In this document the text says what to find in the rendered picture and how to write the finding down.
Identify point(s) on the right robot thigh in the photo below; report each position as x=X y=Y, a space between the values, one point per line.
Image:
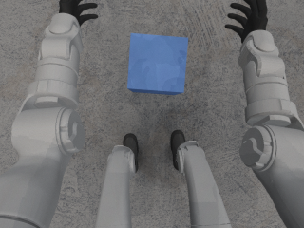
x=205 y=203

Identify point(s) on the robot left upper arm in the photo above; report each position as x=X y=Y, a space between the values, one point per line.
x=45 y=140

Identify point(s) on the robot left shin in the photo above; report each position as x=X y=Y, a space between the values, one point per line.
x=119 y=148

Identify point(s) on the robot right upper arm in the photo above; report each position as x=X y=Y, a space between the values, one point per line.
x=276 y=156

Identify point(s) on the left robot forearm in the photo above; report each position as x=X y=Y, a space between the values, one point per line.
x=57 y=69

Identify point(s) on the right robot hand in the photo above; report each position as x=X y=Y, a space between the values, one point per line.
x=256 y=17

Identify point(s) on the left robot hand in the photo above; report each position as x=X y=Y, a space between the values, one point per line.
x=73 y=8

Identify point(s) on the right robot forearm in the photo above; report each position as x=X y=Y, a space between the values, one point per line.
x=265 y=83

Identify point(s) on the carton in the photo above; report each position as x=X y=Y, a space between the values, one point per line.
x=157 y=64

